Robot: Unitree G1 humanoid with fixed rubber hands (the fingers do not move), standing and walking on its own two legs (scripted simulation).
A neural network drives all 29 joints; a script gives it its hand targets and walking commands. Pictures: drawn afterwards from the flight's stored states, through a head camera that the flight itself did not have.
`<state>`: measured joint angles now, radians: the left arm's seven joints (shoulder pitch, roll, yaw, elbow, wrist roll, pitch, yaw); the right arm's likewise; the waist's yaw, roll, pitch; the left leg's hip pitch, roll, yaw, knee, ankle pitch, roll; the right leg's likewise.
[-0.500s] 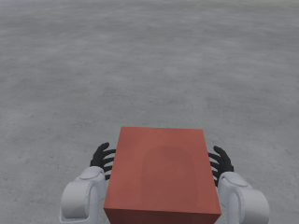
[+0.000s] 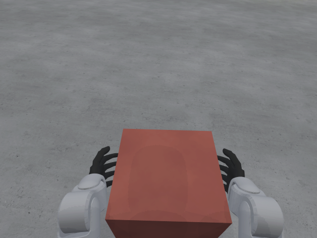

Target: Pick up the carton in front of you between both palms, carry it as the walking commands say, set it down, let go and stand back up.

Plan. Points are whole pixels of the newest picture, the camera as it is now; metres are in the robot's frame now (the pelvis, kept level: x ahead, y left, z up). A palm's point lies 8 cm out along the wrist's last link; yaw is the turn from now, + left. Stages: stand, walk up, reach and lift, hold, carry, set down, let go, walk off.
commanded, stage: carry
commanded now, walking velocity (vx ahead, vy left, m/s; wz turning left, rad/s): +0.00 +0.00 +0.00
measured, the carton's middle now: (165, 193) +0.26 +0.00 +0.02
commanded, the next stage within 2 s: none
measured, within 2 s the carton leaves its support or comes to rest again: neither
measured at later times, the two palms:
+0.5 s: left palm (112, 152) +0.32 +0.14 +0.09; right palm (235, 158) +0.32 -0.16 +0.09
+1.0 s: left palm (112, 166) +0.28 +0.13 +0.08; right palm (240, 172) +0.29 -0.17 +0.08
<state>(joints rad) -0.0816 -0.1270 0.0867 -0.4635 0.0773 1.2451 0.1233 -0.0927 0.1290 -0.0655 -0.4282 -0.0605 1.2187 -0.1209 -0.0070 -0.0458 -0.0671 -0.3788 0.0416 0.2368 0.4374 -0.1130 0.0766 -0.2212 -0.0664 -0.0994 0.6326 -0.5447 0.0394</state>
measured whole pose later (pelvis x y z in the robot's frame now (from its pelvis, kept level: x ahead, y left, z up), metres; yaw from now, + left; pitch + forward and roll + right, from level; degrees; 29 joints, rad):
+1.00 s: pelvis +0.04 -0.02 +0.00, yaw +0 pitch +2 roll +0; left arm -0.06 -0.13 0.07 -0.34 0.11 1.19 0.10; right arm -0.06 0.13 -0.07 -0.33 -0.11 1.19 -0.09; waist 0.00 0.00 -0.13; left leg -0.32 0.07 0.22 0.51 -0.22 0.03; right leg -0.17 -0.04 -0.13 0.50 -0.36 0.00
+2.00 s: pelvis +0.02 -0.02 +0.00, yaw +0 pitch +2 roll +0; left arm -0.19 -0.14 0.16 0.13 0.22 0.74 0.03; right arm -0.19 0.14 -0.16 0.14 -0.22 0.73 -0.02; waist 0.00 0.00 -0.09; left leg -0.36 0.08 0.21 0.51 -0.18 0.03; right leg -0.22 -0.04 -0.13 0.52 -0.34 -0.01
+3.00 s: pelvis -0.02 +0.00 -0.02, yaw -7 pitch +4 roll +0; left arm -0.56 -0.19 0.51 0.58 0.43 0.41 -0.02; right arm -0.58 0.17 -0.54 0.64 -0.45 0.37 0.06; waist 0.02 -0.04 0.08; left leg -0.54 -0.04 0.01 0.69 -0.22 0.04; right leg -0.46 0.03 0.08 0.75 -0.36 0.01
